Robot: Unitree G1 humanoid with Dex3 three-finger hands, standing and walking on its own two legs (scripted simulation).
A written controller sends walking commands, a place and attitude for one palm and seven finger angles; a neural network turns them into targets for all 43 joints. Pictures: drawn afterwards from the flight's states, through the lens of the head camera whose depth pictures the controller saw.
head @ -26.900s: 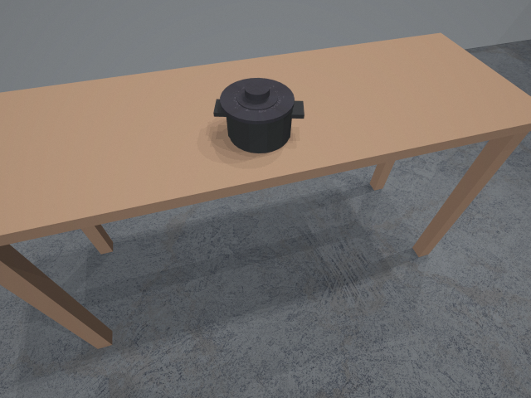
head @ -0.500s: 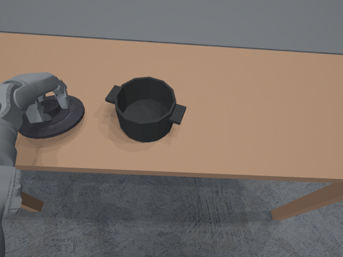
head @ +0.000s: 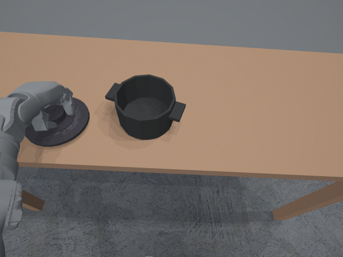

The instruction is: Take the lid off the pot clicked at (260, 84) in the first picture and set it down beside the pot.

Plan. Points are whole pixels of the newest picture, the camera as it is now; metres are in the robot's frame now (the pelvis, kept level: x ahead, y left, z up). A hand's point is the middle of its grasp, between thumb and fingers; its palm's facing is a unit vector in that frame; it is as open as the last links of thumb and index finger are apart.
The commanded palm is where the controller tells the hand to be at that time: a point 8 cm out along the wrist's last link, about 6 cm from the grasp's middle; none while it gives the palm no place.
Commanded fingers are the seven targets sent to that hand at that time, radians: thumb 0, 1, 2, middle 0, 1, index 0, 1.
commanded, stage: open the fingers wide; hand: left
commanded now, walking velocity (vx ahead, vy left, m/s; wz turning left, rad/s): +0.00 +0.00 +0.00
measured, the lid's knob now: (53, 114) +0.45 +0.31 +0.02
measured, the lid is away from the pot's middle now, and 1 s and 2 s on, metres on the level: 0.23 0.24 0.24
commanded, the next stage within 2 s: raise the empty hand in 0.94 s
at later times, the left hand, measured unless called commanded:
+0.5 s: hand (43, 114) +0.42 +0.31 +0.06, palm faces -0.48 -0.07 -0.87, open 8.7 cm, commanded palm +0.46 +0.31 +0.12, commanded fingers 0.00 0.08 0.68 -0.40 -0.91 -0.42 -0.91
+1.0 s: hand (40, 115) +0.42 +0.31 +0.06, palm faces -0.49 -0.10 -0.87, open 11.0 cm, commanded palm +0.45 +0.31 +0.12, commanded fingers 0.00 0.02 0.57 -0.32 -0.91 -0.32 -0.91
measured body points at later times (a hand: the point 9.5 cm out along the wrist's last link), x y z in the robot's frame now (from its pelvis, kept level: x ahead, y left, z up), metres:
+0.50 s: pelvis +0.00 -0.01 +0.00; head +0.08 +0.00 +0.44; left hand +0.44 +0.31 +0.11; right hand +0.04 -0.29 -0.12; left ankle -0.01 +0.03 -0.72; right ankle +0.00 -0.16 -0.72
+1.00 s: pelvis +0.00 -0.01 +0.00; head +0.08 +0.01 +0.44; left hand +0.44 +0.32 +0.11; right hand +0.04 -0.29 -0.12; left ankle -0.01 +0.03 -0.72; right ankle +0.00 -0.16 -0.72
